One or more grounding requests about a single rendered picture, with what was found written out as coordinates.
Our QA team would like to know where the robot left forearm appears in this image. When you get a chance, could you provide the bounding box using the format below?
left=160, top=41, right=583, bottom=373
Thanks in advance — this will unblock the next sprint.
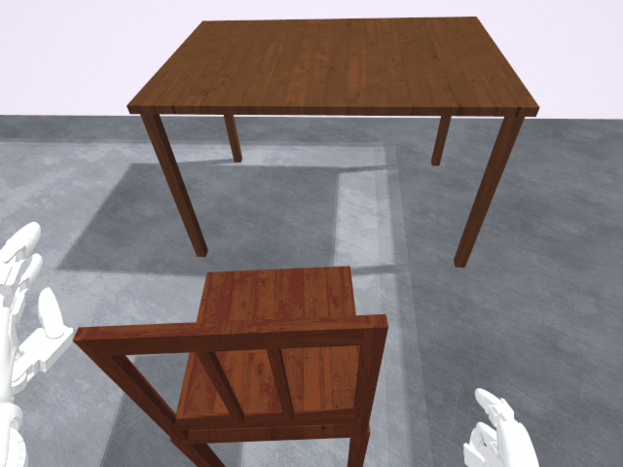
left=0, top=402, right=28, bottom=467

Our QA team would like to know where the chair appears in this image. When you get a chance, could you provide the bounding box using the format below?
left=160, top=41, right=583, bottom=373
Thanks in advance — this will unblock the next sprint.
left=73, top=266, right=388, bottom=467

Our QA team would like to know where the table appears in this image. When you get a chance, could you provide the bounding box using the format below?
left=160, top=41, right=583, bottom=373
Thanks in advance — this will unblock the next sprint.
left=127, top=17, right=540, bottom=268

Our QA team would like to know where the right robot hand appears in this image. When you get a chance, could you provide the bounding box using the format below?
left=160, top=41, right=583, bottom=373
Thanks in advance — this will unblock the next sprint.
left=463, top=388, right=539, bottom=467

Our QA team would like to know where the left robot hand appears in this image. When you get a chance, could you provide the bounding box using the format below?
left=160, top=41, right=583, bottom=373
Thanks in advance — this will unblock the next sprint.
left=0, top=222, right=73, bottom=403

